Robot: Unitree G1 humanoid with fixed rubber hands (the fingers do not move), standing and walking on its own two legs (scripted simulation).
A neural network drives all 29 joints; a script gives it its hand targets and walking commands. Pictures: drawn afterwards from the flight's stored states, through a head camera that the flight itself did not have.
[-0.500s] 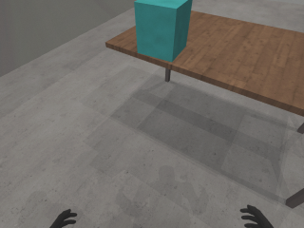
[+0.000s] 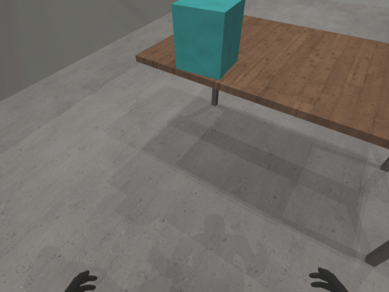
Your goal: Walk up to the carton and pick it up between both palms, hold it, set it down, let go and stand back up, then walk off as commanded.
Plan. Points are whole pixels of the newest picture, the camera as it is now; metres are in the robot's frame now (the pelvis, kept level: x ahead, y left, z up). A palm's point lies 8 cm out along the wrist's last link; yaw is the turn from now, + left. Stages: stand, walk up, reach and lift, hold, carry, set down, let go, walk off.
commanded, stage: stand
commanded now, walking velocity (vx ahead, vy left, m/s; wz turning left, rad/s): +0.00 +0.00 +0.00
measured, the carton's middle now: (208, 35) +1.05 -0.06 +0.09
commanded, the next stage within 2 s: none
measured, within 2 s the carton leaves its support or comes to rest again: neither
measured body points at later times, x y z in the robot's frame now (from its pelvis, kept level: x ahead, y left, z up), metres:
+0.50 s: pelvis +0.00 +0.00 +0.00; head +0.00 -0.01 +0.45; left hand +0.14 +0.28 -0.09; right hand +0.13 -0.29 -0.10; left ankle +0.04 +0.12 -0.72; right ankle +0.02 -0.12 -0.72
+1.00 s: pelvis -0.01 +0.00 +0.01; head -0.01 -0.01 +0.46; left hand +0.13 +0.28 -0.10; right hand +0.11 -0.29 -0.10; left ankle +0.04 +0.12 -0.72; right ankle +0.02 -0.12 -0.72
